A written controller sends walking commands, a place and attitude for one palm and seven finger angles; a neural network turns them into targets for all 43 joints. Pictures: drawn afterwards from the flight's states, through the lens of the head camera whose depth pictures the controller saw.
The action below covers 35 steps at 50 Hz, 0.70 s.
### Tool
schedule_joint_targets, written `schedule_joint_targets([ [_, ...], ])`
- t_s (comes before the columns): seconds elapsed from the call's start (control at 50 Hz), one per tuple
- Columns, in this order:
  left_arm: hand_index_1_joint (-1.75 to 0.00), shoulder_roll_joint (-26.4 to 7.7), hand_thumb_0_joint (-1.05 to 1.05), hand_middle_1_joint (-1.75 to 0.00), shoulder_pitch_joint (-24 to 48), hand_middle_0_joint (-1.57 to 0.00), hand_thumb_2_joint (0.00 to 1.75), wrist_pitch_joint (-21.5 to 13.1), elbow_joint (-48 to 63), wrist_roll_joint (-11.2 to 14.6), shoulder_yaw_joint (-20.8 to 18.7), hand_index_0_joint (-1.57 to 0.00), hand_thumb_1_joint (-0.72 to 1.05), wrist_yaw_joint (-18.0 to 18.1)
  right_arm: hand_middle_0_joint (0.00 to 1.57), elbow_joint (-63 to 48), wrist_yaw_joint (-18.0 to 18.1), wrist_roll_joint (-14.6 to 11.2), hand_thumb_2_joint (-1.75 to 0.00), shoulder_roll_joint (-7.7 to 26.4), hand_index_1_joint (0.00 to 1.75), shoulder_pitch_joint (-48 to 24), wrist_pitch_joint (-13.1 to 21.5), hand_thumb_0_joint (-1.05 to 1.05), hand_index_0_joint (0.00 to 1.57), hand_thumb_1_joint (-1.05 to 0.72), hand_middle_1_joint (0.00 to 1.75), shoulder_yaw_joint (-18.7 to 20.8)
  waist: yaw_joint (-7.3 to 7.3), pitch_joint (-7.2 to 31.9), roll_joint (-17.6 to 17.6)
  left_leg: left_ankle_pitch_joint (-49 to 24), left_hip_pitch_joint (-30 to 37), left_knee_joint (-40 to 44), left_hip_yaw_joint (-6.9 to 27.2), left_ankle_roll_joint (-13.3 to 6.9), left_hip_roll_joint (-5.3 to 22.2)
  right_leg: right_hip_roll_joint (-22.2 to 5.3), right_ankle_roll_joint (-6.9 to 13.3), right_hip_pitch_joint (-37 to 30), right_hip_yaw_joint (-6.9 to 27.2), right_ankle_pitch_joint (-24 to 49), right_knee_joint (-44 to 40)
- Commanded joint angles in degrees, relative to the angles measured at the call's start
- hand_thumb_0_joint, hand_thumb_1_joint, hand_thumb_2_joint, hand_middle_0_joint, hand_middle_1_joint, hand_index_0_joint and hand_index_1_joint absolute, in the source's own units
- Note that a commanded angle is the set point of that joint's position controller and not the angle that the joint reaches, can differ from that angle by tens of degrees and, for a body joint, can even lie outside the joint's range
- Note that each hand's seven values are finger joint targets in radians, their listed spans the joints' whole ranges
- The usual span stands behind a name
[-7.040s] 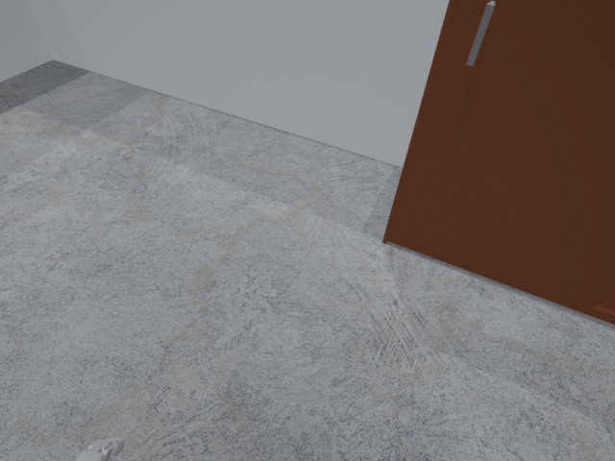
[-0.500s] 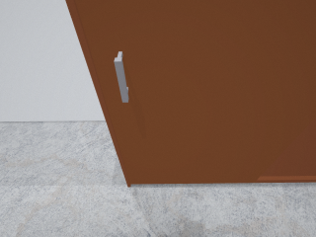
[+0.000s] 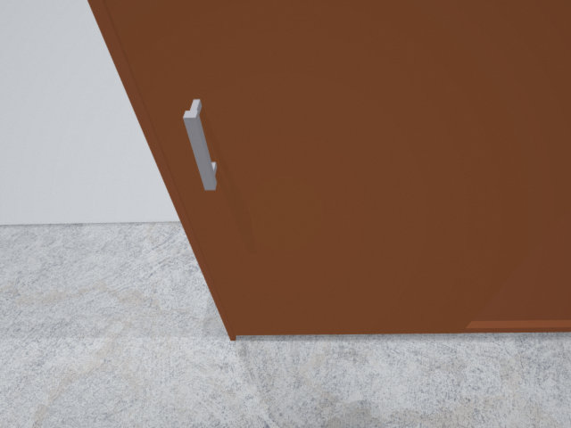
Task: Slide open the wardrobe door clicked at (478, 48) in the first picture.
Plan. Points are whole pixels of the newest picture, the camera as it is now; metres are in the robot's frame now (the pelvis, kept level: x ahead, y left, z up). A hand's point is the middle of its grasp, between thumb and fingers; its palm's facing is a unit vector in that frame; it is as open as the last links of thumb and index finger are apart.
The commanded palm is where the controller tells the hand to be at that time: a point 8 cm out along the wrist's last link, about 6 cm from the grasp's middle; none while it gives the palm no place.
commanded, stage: look again from close up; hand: left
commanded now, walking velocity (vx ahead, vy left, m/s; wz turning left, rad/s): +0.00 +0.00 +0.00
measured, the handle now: (203, 146) +0.50 +0.16 +0.13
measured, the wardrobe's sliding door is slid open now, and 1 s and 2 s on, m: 0.00 0.00 0.00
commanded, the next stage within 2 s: raise the hand with hooked fingers in 0.46 s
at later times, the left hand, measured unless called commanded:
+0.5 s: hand out of the picture -0.01 +0.17 -0.17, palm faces +0.05 -0.98 -0.20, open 7.3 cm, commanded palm none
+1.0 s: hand out of the picture +0.13 +0.19 -0.05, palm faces +0.10 -0.99 -0.01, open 8.6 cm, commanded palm +0.11 +0.25 -0.01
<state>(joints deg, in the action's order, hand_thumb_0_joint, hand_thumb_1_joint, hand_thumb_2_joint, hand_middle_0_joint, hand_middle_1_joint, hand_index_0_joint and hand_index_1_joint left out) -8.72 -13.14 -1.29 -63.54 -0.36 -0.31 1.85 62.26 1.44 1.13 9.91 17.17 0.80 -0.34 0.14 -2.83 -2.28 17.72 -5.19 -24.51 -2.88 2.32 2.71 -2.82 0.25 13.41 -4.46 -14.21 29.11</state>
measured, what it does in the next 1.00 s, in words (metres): lowers itself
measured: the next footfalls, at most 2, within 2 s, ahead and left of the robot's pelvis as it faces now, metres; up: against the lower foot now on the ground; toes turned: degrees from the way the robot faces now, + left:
none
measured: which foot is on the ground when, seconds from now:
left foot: down 0.00-1.00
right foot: down 0.00-1.00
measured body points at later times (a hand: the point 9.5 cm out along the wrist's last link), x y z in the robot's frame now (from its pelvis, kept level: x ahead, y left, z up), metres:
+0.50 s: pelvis -0.02 +0.00 +0.00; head +0.00 -0.01 +0.45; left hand -0.02 +0.22 -0.15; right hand -0.03 -0.21 -0.16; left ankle -0.05 +0.14 -0.74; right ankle +0.02 -0.11 -0.74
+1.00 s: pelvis -0.04 +0.00 -0.06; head -0.01 +0.03 +0.38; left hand +0.12 +0.24 -0.04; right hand +0.19 -0.25 -0.08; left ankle -0.05 +0.14 -0.74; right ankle +0.02 -0.11 -0.74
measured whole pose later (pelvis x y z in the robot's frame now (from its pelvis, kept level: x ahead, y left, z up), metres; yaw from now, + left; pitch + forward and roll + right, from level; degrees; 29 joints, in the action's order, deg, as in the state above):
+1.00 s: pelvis -0.04 +0.00 -0.06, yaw +1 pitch +7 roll +1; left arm -10.3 -29.6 -24.2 -1.7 11.3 -6.8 -10.9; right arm 30.7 -0.9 0.1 15.9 8.1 17.0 5.0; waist -1.4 3.8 4.0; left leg 30.0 -35.6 -58.4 -1.5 1.8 2.7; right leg -4.6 0.1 41.8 -3.7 -23.4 58.0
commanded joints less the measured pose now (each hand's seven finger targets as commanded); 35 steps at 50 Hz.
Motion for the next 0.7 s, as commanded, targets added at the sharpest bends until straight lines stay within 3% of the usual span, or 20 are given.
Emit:
schedule_joint_targets([
  [0.0, -0.3, -7.7, 0.0, -0.3, -2.9, -0.2, 0.9, -0.6, 1.5, -0.2, -1.1, -0.2, 0.9, 0.1, 0.2, -1.0, 0.2, -0.2, -0.9, 3.7, 0.3, 3.8, 0.7, 0.0, 0.2, -0.9, 0.3, 0.7, -0.17, -0.1, 3.0, -9.6, -5.4, 4.0, 1.6, -2.5, 2.8, -5.1, 2.2, -4.5, 5.0, 13.9, -5.6],
  [0.12, -0.3, -7.7, 0.0, -0.3, -3.1, -0.2, 0.9, -0.5, 1.0, -0.2, -1.1, -0.2, 0.9, -0.1, 0.2, -0.2, 0.2, -0.3, -0.9, 3.5, 0.3, 4.0, 0.4, 0.0, 0.2, -0.9, 0.3, 0.6, -0.08, -1.3, 3.0, -6.8, -5.5, 4.1, 1.3, -2.3, 2.6, -5.1, 2.2, -2.9, 5.5, 7.6, -8.1],
  [0.38, -0.3, -6.8, 0.0, -0.3, -4.2, -0.2, 0.9, -0.2, 0.8, -0.3, -1.1, -0.2, 0.9, -0.1, 0.2, 0.7, 0.2, -0.3, -0.9, 2.9, 0.3, 4.8, 0.5, 0.0, 0.2, -0.9, 0.3, 0.5, -0.45, -2.5, 2.6, -5.7, -7.1, 5.4, 1.9, -2.4, 2.8, -4.4, 1.9, -2.8, 5.0, 2.1, -9.4],
  [0.46, -0.3, -6.3, 0.0, -0.3, -4.6, -0.2, 0.9, -0.3, 0.8, -0.3, -1.1, -0.2, 0.9, -0.1, 0.2, 0.9, 0.3, -0.3, -0.9, 2.8, 0.3, 5.2, 0.8, 0.0, 0.2, -0.9, 0.3, 0.6, -0.58, -1.8, 1.1, -7.2, -7.1, 5.6, 2.2, -2.5, 3.1, -4.2, 1.8, -3.8, 4.5, 4.6, -8.4],
  [0.52, -0.3, -6.2, 0.0, -0.3, -4.9, -0.2, 0.9, -0.3, 0.6, -0.2, -1.1, -0.2, 0.9, -0.1, 0.2, 1.0, 0.3, -0.3, -0.9, 2.5, 0.3, 5.2, 0.7, 0.0, 0.2, -0.9, 0.3, 0.6, -0.61, -2.1, 2.2, -6.2, -7.4, 5.5, 2.0, -2.4, 3.0, -4.3, 1.9, -3.3, 4.8, 3.7, -8.6],
  [0.54, -0.3, -16.4, 0.0, -0.3, -4.9, -0.2, 0.9, -1.2, 5.2, -1.5, -1.5, -0.2, 0.9, -0.3, 0.2, -5.4, 0.0, 0.3, -0.9, 10.4, 0.3, 1.5, 0.8, 0.0, 0.2, -0.9, 0.3, 2.1, 0.95, -4.8, 8.0, -12.6, -8.7, 1.3, 3.6, -2.1, 1.1, -2.9, 1.4, -3.6, 5.1, 17.6, -6.2],
  [0.56, -0.32, -19.9, 0.0, -0.32, 38.0, -0.2, 0.89, -12.0, 83.4, 10.3, -9.4, -0.2, 0.88, 0.0, 0.2, -23.0, 3.3, -2.5, -0.9, 12.9, 0.3, -3.2, 10.4, 0.0, 0.2, -0.9, 0.3, 0.5, 5.05, 27.0, -5.9, -15.1, 4.0, 1.3, -2.0, -4.7, -2.4, 0.4, -0.3, -7.8, 6.4, 13.6, -4.6],
  [0.58, -0.33, -14.4, 0.0, -0.33, 8.8, -0.2, 0.88, -8.0, 71.1, 8.2, -5.0, -0.2, 0.85, 2.8, 0.2, -21.1, 4.4, -2.4, -0.9, 10.2, 0.3, -5.3, 15.2, 0.0, 0.2, -0.9, 0.3, -0.2, -1.05, 22.2, -11.1, -13.2, 0.3, 3.1, -3.1, -3.8, -3.1, 0.8, 1.7, -8.8, 3.0, 7.5, -1.8],
  [0.6, -0.34, -4.4, 0.0, -0.34, 1.8, -0.21, 0.87, -4.8, 52.5, 8.3, -1.6, -0.21, 0.83, 4.8, 0.2, -15.6, 4.5, -2.5, -0.9, 9.7, 0.3, -7.4, 15.9, 0.0, 0.2, -0.9, 0.3, 0.0, 0.66, 8.0, -4.1, -6.6, -6.7, 3.6, -2.4, -3.0, -1.6, 0.6, 1.1, -2.3, 1.2, 3.0, -3.7],
  [0.62, -0.36, 2.2, 0.0, -0.36, -2.4, -0.21, 0.86, -2.5, 58.6, 10.3, 4.0, -0.21, 0.81, 4.6, 0.2, -19.5, 3.9, -4.1, -0.9, 9.1, 0.3, -6.2, 17.2, 0.0, 0.2, -0.9, 0.3, 0.5, 1.09, 1.8, -0.2, -1.7, -10.0, 4.7, 0.6, -3.3, -1.2, 0.3, 0.6, -0.6, 0.7, -1.4, -4.6],
  [0.64, -0.37, 2.4, 0.0, -0.37, -3.1, -0.21, 0.85, -2.3, 59.4, 10.5, 3.5, -0.21, 0.78, 4.4, 0.2, -21.5, 4.2, -4.7, -0.9, 9.8, 0.3, -6.0, 18.4, 0.0, 0.2, -0.9, 0.3, 0.9, 2.36, -4.2, 5.1, 1.4, -12.8, 3.7, 1.8, -3.4, -1.3, 0.5, 0.1, 2.7, 0.3, -4.6, -4.8],
  [0.66, -0.39, -1.6, 0.0, -0.39, -0.6, -0.21, 0.84, -5.4, 64.5, 10.1, 0.8, -0.21, 0.76, 4.2, 0.2, -22.2, 4.1, -4.0, -0.9, 11.3, 0.3, -4.9, 20.4, 0.0, 0.2, -0.9, 0.3, 1.7, 2.71, -0.9, 8.7, 2.3, -12.1, 0.7, 2.0, -3.6, -1.9, -0.2, -0.4, 4.3, 0.4, -8.0, -4.3],
  [0.68, -0.4, -3.2, 0.0, -0.4, -2.5, -0.21, 0.83, -8.0, 67.5, 9.3, -0.8, -0.21, 0.74, 4.0, 0.2, -23.8, 3.9, -3.2, -0.9, 11.0, 0.3, -4.3, 21.8, 0.0, 0.2, -0.9, 0.3, 2.6, 1.79, 2.6, 10.1, 2.0, -13.1, -1.9, 1.9, -3.7, -2.7, -0.3, -0.5, 5.7, 0.7, -10.3, -2.9],
])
